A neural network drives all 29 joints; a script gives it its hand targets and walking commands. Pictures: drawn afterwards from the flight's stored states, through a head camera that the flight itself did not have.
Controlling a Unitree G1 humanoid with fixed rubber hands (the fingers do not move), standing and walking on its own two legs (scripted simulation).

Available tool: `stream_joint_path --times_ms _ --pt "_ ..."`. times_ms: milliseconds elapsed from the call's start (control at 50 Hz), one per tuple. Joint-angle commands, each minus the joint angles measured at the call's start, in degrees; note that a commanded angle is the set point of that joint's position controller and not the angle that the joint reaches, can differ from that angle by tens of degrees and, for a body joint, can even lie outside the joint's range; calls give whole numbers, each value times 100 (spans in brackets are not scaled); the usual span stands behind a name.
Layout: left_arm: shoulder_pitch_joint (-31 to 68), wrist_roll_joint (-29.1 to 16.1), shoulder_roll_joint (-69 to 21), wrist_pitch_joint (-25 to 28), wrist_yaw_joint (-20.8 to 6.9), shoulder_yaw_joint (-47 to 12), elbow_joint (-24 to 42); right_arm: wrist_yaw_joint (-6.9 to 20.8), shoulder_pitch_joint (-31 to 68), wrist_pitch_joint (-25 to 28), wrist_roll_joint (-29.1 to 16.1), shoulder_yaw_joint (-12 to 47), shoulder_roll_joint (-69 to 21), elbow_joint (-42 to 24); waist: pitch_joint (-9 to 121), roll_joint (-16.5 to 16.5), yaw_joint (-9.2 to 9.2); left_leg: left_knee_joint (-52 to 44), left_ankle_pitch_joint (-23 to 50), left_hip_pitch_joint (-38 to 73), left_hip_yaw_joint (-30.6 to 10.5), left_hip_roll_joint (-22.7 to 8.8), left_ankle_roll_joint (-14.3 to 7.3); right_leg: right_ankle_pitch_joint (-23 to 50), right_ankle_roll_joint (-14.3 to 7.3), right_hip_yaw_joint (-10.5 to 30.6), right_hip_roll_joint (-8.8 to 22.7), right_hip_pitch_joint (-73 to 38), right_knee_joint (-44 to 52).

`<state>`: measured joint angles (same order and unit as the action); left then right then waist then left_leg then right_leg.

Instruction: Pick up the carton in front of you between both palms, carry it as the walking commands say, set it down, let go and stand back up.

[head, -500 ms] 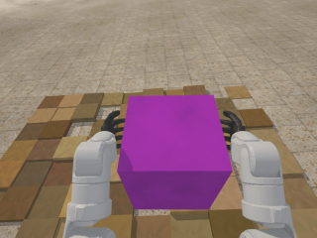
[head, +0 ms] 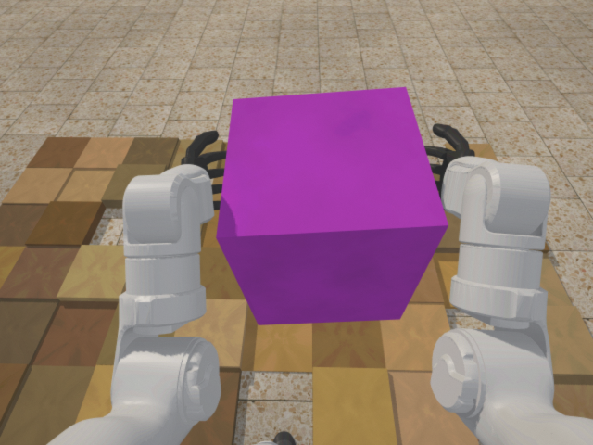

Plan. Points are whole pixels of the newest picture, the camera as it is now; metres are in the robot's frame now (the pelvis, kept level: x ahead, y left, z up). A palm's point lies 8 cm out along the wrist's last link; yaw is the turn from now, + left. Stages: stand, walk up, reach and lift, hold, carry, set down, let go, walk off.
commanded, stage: carry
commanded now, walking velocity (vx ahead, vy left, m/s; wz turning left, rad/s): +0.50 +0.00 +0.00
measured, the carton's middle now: (324, 219) +0.39 +0.02 +0.10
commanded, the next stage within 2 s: none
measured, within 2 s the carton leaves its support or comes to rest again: neither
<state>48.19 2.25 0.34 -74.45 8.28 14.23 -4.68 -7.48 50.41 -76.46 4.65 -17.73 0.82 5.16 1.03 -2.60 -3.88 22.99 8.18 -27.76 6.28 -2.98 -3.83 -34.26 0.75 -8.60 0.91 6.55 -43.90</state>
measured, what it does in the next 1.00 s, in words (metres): walks ahead: right foot 0.05 m higher, then left foot 0.05 m lower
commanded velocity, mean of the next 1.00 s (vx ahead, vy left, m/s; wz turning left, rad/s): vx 0.50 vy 0.00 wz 0.00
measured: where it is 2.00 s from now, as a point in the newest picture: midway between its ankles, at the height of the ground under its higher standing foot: (292, 184)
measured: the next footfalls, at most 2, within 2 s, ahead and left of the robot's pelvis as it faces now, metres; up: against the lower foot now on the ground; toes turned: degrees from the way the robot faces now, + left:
right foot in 0.42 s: +0.45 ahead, -0.07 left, +0.05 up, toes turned +3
left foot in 0.82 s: +0.71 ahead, +0.17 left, +0.00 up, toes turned +6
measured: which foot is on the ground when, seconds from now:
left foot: down 0.00-0.42, up 0.44-0.80, down 0.82-1.00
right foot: down 0.00-0.02, up 0.04-0.40, down 0.42-0.84, up 0.86-1.00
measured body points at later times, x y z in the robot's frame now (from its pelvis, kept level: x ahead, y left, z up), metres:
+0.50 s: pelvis +0.33 +0.02 +0.02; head +0.39 +0.03 +0.47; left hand +0.69 +0.19 +0.11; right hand +0.71 -0.11 +0.11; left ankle +0.18 +0.09 -0.61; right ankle +0.41 -0.07 -0.69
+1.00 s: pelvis +0.66 +0.10 -0.01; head +0.68 +0.12 +0.44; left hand +1.06 +0.27 +0.17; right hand +1.06 -0.03 +0.17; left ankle +0.67 +0.17 -0.74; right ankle +0.61 -0.03 -0.62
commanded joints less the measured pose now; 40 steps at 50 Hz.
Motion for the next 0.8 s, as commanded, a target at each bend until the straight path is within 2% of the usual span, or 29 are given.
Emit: stream_joint_path --times_ms 0,20,40,60,80,100,140,160,200,240,260,280,340,360,380,400,420,440,460,480,500,540,580,600,640,680,740,760,780 --pt "4299 -2592 -6287 -19 -1374 -3684 465 1185 3338 84 -1926 3168 -5501 107 3634 -1361 431 1547 3755 5528 -1938 -1677 -479 17 -67 702 -13 2604 -3006" --pt "4188 -2586 -6238 -62 -1356 -3577 407 1200 3194 108 -1955 3150 -5463 115 4091 -1566 703 1215 2257 6026 -3121 -2000 -1225 -130 -24 877 -279 3560 -4090" --pt "4260 -2516 -6266 -48 -1332 -3620 562 1232 3199 143 -2040 3197 -5617 -113 3868 -1193 802 664 860 5611 -3253 -1880 -1205 164 -40 924 -171 3973 -4166" --pt "4349 -2487 -6370 8 -1306 -3659 705 1268 3413 167 -2197 3289 -5846 -475 3273 -470 769 223 436 4850 -2809 -1500 -713 449 -78 901 -2 3921 -3515" --pt "4452 -2453 -6441 55 -1271 -3674 923 1278 3863 233 -2356 3492 -6006 -905 3403 -709 676 299 1028 4745 -2872 -1721 -860 746 -89 952 119 3944 -3466" --pt "4434 -2443 -6493 91 -1219 -3702 1102 1283 4055 279 -2496 3655 -6198 -1241 3404 -543 658 268 1024 4521 -2638 -1624 -789 917 -111 941 222 3804 -3288" --pt "4121 -2358 -6537 189 -1129 -3814 1334 1280 4097 372 -2670 3898 -6303 -1785 3436 -429 694 162 719 4366 -2107 -1341 -687 1244 -95 898 275 3789 -2935" --pt "3913 -2270 -6515 245 -1085 -3883 1425 1277 3977 421 -2686 4031 -6300 -1955 3479 -520 723 251 1122 4527 -1964 -1286 -737 1277 -104 824 267 4011 -2874" --pt "3410 -2052 -6374 359 -1009 -3983 1455 1292 3642 501 -2694 4277 -6241 -2106 3542 -472 801 485 1632 4901 -1768 -1183 -834 1203 -148 672 260 4553 -2847" --pt "3081 -1839 -6153 457 -970 -4076 1466 1338 3421 579 -2727 4508 -6152 -2172 3494 -396 851 523 1652 5036 -1732 -1132 -918 1092 -176 524 224 4911 -2642" --pt "2916 -1752 -6066 490 -974 -4124 1407 1377 3319 607 -2746 4610 -6116 -2117 3357 -286 837 398 1687 4753 -1602 -1092 -916 1059 -196 388 156 4712 -2170" --pt "2785 -1670 -5997 521 -992 -4161 1320 1423 3234 636 -2768 4702 -6089 -2016 3090 -167 813 276 1775 4395 -1426 -950 -848 1397 -197 258 71 4397 -1438" --pt "2293 -1557 -5938 590 -1106 -4269 902 1574 2830 724 -2750 4821 -6058 -1436 2871 -667 626 529 3163 3587 -695 -781 -541 2115 -341 -291 -386 2855 71" --pt "2210 -1582 -5960 624 -1162 -4316 830 1620 2718 773 -2716 4831 -6093 -1265 3007 -787 454 1041 3900 3262 -360 -759 -404 2513 -417 -397 -517 1929 485" --pt "2241 -1646 -6029 667 -1231 -4356 853 1659 2629 838 -2712 4850 -6133 -1162 3171 -623 185 1766 3738 2638 -32 -653 -216 3269 -481 -412 -590 684 1362" --pt "1922 -1674 -6001 675 -1293 -4317 845 1660 2528 879 -2707 4932 -6140 -1345 3120 -278 -135 2505 2648 1580 20 -442 -72 3974 -594 4 -273 -643 1818" --pt "2235 -1656 -5985 775 -1343 -4356 872 1689 2663 868 -2663 4880 -6265 -1148 3459 1339 -283 4578 -1234 -526 -102 573 439 6089 -1719 2861 1480 -2312 1727" --pt "2065 -1770 -6005 783 -1372 -4325 685 1671 2534 869 -2593 4842 -6273 -1012 3646 1803 -251 5997 -3493 -1613 -837 760 413 6232 -2252 3764 1875 -2978 1657" --pt "2019 -1925 -6153 802 -1410 -4431 727 1638 2422 901 -2545 4777 -6192 -1024 3417 1387 -225 5986 -3675 -2034 -1307 498 215 5388 -2082 3537 1718 -2808 1482" --pt "2259 -2110 -6339 840 -1456 -4512 890 1594 2498 934 -2493 4705 -6164 -1129 3044 734 -202 5310 -3560 -2126 -1189 347 99 4778 -1744 3213 1556 -2369 1559" --pt "2663 -2285 -6467 867 -1496 -4598 1116 1534 2624 966 -2432 4605 -6152 -1156 2773 497 -180 4596 -3352 -2105 -1089 254 64 4509 -1475 2964 1432 -2084 1643" --pt "2976 -2608 -6601 832 -1547 -4689 1259 1390 2438 976 -2310 4509 -6111 -1089 2669 584 -149 3603 -2929 -1580 -948 203 151 4087 -1305 2634 1255 -1583 1884" --pt "3056 -2753 -6509 773 -1585 -4661 1296 1245 2205 970 -2105 4400 -5948 -1049 2569 784 -220 2775 -2622 -1485 -761 265 267 4336 -1370 2539 1183 -1441 1937" --pt "3080 -2806 -6430 733 -1601 -4629 1303 1179 2170 954 -2004 4324 -5821 -1084 2555 855 -271 2389 -2204 -1371 -676 296 304 4517 -1379 2482 1171 -1376 1958" --pt "3240 -2949 -6263 661 -1634 -4553 1353 1057 2295 893 -1846 4167 -5534 -1204 2511 935 -276 1517 -1143 -808 -641 310 328 4395 -1212 2120 980 -978 1952" --pt "3440 -3054 -6088 568 -1649 -4462 1328 967 2518 786 -1748 4025 -5246 -1278 2409 979 -252 819 -163 -153 -554 347 279 4026 -1001 1770 783 -523 1874" --pt "3572 -3070 -5789 396 -1608 -4249 931 921 2815 542 -1689 3815 -4845 -1089 2134 933 -239 203 578 364 -431 248 148 3495 -803 1525 712 -192 1434" --pt "3608 -3045 -5684 331 -1579 -4160 772 925 2880 448 -1709 3732 -4726 -954 2132 847 -147 -79 781 666 -385 171 103 3435 -701 1442 691 -122 1079" --pt "3681 -3031 -5607 260 -1547 -4071 614 935 2879 353 -1740 3631 -4598 -792 2306 645 119 -248 902 1496 -218 189 84 3645 -555 1190 543 204 300"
